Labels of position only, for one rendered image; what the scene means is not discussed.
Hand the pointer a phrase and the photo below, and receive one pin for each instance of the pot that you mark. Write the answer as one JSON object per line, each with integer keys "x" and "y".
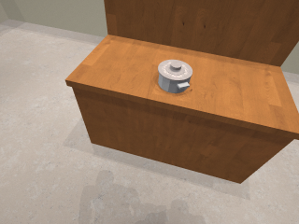
{"x": 173, "y": 86}

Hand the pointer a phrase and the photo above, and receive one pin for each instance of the knob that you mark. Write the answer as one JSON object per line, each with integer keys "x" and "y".
{"x": 175, "y": 66}

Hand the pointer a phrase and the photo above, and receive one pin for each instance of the table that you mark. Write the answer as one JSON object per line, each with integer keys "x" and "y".
{"x": 238, "y": 112}

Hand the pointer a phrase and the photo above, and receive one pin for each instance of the lid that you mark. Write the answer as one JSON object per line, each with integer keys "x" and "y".
{"x": 164, "y": 69}

